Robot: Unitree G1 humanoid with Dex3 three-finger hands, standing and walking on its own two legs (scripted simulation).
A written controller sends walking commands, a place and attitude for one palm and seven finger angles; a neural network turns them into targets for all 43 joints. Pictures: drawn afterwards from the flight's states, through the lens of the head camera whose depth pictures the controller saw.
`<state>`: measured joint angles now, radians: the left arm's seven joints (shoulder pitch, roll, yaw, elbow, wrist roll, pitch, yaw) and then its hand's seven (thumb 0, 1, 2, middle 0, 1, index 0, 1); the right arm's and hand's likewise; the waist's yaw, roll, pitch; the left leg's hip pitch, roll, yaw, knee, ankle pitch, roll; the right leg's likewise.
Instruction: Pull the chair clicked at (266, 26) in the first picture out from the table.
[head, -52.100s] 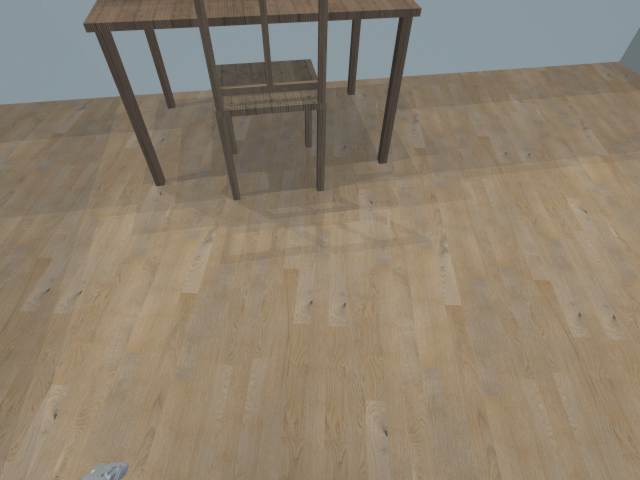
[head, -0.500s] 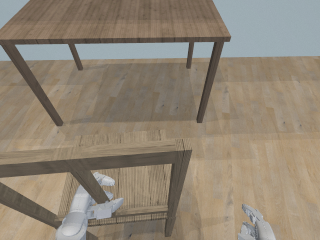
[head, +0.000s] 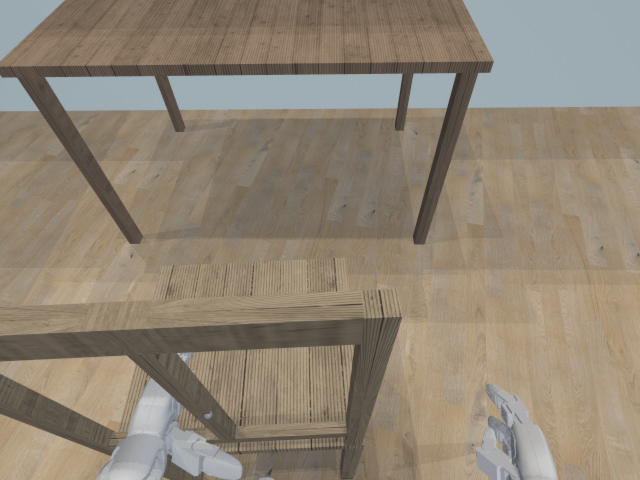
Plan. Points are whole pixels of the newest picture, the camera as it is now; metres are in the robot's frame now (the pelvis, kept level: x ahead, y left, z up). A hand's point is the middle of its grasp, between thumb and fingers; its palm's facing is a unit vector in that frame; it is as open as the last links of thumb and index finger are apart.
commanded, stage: draw the fingers out of the gap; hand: left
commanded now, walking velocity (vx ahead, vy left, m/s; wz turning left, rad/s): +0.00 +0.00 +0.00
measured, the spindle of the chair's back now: (198, 400) +0.22 +0.16 -0.01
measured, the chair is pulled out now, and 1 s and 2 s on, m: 0.63 0.63 0.63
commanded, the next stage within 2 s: draw the hand back to the body in 0.86 s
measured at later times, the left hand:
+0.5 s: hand (197, 468) +0.15 +0.15 -0.03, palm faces +0.02 -0.98 -0.18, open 17.5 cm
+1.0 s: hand out of the picture +0.09 +0.15 -0.03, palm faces +0.03 -0.99 -0.17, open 17.5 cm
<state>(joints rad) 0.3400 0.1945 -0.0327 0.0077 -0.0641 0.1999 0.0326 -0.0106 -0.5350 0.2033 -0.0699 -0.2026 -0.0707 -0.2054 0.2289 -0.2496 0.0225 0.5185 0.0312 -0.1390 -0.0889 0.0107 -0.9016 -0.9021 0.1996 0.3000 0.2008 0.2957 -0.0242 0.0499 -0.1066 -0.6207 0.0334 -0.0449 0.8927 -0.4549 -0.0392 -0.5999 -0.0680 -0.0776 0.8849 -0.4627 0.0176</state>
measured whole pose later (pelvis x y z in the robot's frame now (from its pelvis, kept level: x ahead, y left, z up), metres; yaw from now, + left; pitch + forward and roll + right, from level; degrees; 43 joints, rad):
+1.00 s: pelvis +0.00 +0.01 -0.02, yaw +0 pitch +12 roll -2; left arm 0.87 0.19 -0.08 -0.34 -0.03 0.15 0.01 -0.01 -0.54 0.20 0.00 0.00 0.00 0.00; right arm 0.24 -0.20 -0.02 0.45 0.04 -0.13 -0.12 0.01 -0.90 -0.90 0.20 0.30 0.20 0.30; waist 0.01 0.05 -0.18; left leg -0.75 0.04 -0.07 1.06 -0.53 -0.03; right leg -0.70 -0.07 -0.09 1.02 -0.53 0.02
